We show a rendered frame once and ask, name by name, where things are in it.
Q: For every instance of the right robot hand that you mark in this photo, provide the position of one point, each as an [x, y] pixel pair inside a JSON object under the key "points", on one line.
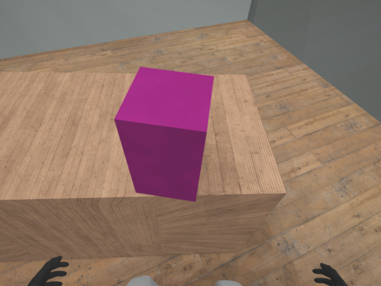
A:
{"points": [[335, 279]]}

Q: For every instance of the pedestal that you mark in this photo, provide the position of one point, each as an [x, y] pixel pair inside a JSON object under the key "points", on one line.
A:
{"points": [[66, 188]]}

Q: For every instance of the carton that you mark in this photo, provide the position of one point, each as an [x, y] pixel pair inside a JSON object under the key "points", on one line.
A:
{"points": [[162, 124]]}

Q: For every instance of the left robot hand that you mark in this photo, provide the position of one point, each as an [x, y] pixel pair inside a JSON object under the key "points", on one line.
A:
{"points": [[45, 273]]}

